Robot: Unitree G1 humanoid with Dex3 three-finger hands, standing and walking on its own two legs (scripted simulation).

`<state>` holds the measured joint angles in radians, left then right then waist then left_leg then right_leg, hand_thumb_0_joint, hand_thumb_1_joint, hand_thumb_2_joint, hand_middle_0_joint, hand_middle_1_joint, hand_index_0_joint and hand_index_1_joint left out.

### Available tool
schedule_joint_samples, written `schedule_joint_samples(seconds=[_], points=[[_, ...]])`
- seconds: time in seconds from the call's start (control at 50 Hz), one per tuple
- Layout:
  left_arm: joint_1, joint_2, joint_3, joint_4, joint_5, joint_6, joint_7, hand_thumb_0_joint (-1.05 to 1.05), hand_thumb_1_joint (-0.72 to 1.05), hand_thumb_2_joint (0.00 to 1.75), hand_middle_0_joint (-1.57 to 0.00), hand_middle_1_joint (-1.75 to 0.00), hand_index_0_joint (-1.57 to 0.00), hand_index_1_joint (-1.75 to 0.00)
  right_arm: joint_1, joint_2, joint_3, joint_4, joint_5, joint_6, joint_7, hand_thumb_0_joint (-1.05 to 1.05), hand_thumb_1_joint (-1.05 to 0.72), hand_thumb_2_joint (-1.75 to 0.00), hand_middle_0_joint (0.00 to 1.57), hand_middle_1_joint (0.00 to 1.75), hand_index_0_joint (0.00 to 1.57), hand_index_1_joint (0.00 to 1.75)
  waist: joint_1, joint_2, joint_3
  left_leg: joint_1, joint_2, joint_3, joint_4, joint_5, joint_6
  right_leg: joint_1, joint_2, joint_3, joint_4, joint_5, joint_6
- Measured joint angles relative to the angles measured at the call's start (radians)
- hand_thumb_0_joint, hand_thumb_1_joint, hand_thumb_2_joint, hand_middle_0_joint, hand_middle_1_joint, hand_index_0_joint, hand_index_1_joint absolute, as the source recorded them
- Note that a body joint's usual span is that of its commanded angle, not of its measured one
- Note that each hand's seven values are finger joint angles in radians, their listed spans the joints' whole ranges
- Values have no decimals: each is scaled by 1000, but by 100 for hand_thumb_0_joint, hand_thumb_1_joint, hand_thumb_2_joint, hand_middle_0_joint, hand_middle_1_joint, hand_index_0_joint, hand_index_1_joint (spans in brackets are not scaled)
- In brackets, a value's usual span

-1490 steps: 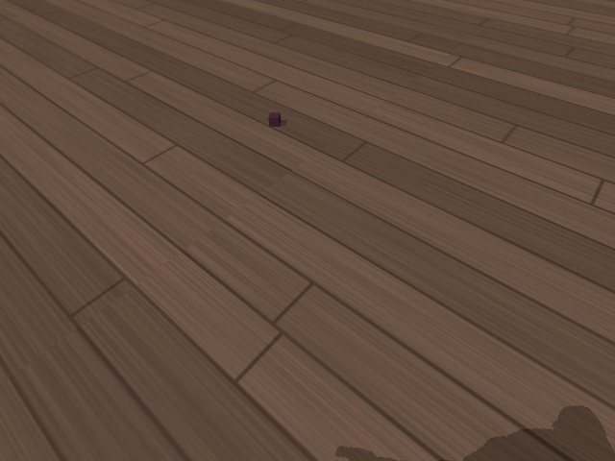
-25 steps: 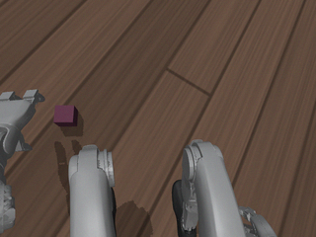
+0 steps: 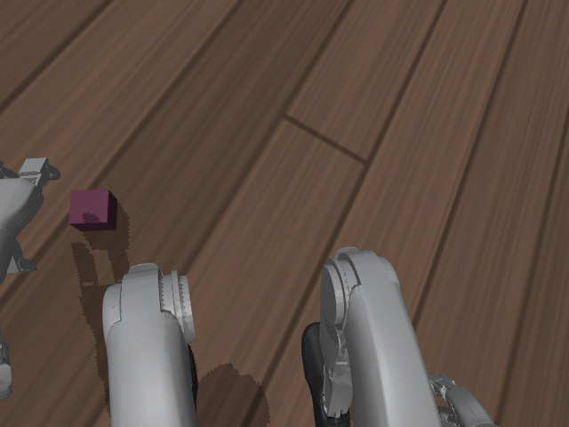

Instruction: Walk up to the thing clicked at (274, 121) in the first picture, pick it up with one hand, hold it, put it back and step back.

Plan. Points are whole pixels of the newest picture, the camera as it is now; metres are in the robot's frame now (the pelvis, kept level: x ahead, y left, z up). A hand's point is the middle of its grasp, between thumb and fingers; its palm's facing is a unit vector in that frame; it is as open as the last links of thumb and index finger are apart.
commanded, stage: rise first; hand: left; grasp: from above
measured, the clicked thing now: (94, 211) +0.45 +0.31 -0.28
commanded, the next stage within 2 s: approach in 0.16 s
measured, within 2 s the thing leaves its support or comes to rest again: neither
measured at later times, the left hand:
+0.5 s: hand (55, 214) +0.41 +0.33 -0.17, palm faces -0.44 -0.05 -0.90, open 14.0 cm
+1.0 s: hand (52, 217) +0.41 +0.33 -0.17, palm faces -0.54 -0.09 -0.84, open 13.9 cm
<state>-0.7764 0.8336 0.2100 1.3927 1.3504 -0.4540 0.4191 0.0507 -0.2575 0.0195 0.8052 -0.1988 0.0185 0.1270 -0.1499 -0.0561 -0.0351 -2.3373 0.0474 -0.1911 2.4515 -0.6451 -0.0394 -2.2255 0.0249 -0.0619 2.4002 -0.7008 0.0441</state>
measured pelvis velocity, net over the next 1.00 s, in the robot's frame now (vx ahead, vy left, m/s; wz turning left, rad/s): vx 0.00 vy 0.00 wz -0.01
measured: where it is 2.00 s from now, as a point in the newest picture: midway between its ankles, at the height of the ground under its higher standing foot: (256, 409)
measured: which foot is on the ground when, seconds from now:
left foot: down 0.00-1.00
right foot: down 0.00-1.00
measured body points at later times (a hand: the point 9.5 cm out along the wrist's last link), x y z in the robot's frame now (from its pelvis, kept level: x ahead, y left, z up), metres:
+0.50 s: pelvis +0.01 +0.00 +0.00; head +0.23 +0.09 +0.38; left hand +0.43 +0.33 -0.12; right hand +0.10 -0.27 -0.11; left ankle +0.08 +0.14 -0.28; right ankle +0.10 -0.13 -0.28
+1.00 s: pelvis +0.00 +0.00 +0.01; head +0.24 +0.07 +0.38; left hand +0.43 +0.33 -0.12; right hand +0.06 -0.27 -0.10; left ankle +0.08 +0.14 -0.28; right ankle +0.10 -0.13 -0.28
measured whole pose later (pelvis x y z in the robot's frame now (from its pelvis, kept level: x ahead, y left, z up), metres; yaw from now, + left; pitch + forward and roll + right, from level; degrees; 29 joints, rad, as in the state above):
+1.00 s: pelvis +0.00 +0.00 +0.01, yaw -1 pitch +30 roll -8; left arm -0.81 0.81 0.15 1.37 1.25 -0.37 0.30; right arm 0.12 -0.27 0.06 0.77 -0.18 0.00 0.14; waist -0.20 -0.03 0.01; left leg -2.32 0.05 -0.20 2.44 -0.66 -0.04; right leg -2.21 0.03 -0.07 2.38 -0.70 0.05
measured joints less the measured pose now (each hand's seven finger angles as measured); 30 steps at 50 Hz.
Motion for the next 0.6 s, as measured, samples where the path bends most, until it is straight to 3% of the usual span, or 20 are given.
schedule_joint_samples(seconds=[0.3, 0.5, 0.6], points=[[-24, 9, -2, 28, 4, 29, 22, 0, -51, 100, -7, -97, -8, -96, 6, 5, 8, 17, -24, -19, 5, 0, -90, -90, 20, 30, 21, 30, -20, -4, 8, -10, -4, -9, 13, -15, -4, -6, 0, -6, 9, -15, 1], [-72, -28, -90, 44, 12, 56, 55, 0, -49, 97, -8, -100, -10, -98, 0, 7, 16, 12, -27, -45, 12, 0, -91, -89, 20, 30, 21, 30, -39, -11, 10, -16, -4, -7, 18, -18, -4, -13, 1, -3, 13, -17, 3], [-88, -84, -89, 9, 13, 121, 90, 0, -49, 97, -8, -101, -10, -99, 13, 11, 12, -8, -13, -57, 12, 0, -91, -89, 20, 30, 21, 30, -63, -2, -5, -16, 0, -3, 9, -21, -4, -17, 2, -1, 6, -17, 1]])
